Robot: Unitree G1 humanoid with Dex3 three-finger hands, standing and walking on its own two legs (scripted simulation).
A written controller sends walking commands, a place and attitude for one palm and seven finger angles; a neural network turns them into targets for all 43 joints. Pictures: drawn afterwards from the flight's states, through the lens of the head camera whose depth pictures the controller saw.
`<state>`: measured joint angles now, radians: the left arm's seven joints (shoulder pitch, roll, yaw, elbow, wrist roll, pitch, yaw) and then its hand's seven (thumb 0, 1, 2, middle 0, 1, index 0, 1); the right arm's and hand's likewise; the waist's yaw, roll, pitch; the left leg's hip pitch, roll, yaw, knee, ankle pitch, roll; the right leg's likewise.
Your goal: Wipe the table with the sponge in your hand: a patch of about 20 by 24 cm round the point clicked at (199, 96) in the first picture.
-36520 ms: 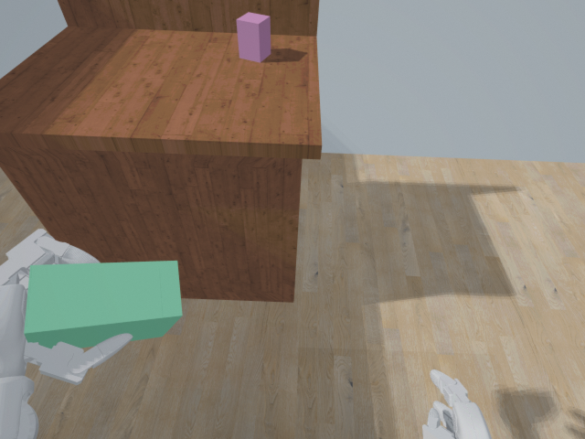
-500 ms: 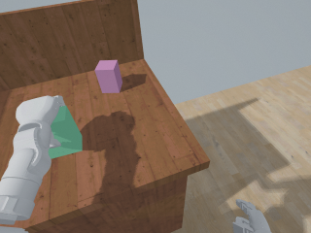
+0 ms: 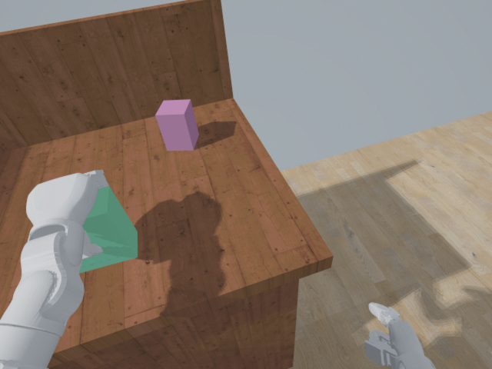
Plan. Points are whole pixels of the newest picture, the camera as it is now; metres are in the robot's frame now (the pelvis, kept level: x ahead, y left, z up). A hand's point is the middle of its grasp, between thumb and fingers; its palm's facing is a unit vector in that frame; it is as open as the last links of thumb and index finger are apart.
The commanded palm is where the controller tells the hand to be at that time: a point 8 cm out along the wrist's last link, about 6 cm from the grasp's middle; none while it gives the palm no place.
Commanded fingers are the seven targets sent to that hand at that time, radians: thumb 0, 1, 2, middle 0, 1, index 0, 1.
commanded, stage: wipe back along the first lane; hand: left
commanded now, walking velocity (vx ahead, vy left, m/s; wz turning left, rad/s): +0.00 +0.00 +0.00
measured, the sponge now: (99, 239) +0.29 +0.30 +0.08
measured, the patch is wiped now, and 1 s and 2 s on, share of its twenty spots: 1.00 1.00 1.00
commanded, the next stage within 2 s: lift the sponge slowly off the table in 0.42 s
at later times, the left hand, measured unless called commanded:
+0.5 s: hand (81, 238) +0.25 +0.28 +0.14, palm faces +0.11 -0.05 -0.99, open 10.2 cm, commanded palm +0.20 +0.27 +0.17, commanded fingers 0.00 0.10 1.30 -1.20 -1.60 -1.20 -1.60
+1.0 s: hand (80, 246) +0.24 +0.27 +0.14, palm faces +0.09 -0.07 -0.99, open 10.2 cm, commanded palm +0.20 +0.27 +0.21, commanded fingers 0.00 0.10 1.30 -1.20 -1.60 -1.20 -1.60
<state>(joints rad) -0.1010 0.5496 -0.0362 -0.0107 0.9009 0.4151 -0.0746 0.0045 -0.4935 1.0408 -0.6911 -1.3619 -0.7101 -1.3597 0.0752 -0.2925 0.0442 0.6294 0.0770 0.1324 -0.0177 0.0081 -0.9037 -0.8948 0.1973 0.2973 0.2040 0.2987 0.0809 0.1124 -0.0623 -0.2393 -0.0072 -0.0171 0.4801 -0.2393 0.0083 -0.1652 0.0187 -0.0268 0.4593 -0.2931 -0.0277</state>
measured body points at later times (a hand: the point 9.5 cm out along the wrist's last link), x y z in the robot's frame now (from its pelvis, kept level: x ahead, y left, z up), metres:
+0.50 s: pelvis +0.00 -0.01 +0.00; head -0.02 -0.05 +0.44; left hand +0.24 +0.28 +0.19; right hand +0.23 -0.22 -0.09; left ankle +0.01 +0.12 -0.74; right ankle -0.03 -0.10 -0.74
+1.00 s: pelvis -0.01 -0.01 +0.00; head -0.04 -0.06 +0.44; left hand +0.23 +0.27 +0.19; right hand +0.23 -0.21 -0.08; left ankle +0.01 +0.12 -0.74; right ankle -0.03 -0.10 -0.74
